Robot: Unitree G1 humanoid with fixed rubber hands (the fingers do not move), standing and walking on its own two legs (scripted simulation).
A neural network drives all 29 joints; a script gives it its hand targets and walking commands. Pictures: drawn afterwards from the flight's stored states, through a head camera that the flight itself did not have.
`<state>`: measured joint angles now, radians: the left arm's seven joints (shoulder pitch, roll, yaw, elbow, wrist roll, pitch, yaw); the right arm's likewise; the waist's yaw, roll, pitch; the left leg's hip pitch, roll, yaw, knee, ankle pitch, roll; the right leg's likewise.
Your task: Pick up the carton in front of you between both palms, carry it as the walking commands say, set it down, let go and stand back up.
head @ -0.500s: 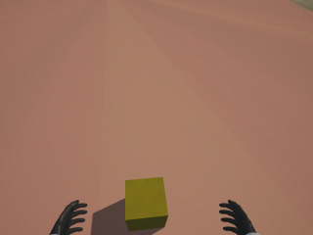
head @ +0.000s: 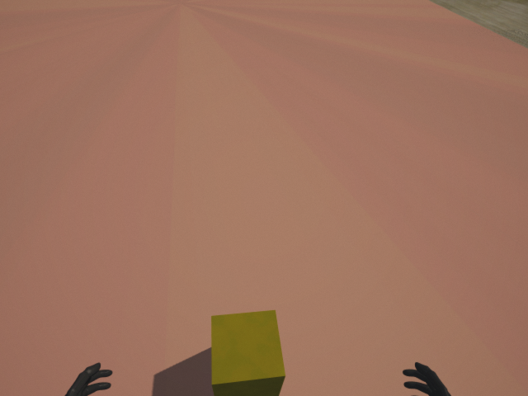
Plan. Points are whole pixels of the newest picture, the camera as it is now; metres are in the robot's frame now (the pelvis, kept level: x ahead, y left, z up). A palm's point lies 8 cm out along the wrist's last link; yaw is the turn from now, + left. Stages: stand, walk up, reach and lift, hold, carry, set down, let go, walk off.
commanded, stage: stand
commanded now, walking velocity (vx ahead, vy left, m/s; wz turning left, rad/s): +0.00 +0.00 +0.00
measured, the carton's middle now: (245, 358) +0.41 +0.01 -0.65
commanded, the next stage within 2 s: none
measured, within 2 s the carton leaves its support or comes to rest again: neither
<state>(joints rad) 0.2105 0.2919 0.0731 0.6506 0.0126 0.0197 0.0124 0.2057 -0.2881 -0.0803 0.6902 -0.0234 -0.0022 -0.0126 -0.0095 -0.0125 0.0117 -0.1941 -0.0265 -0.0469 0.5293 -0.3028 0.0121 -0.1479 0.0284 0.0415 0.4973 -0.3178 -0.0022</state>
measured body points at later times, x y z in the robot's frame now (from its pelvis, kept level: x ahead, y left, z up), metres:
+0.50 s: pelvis -0.01 +0.01 +0.00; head -0.02 +0.01 +0.45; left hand +0.10 +0.29 -0.11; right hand +0.10 -0.28 -0.10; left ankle -0.01 +0.11 -0.74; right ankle -0.03 -0.12 -0.74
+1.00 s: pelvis -0.03 +0.00 +0.01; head -0.03 +0.01 +0.46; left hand +0.06 +0.30 -0.11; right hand +0.07 -0.29 -0.11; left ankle -0.01 +0.11 -0.74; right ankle -0.03 -0.12 -0.74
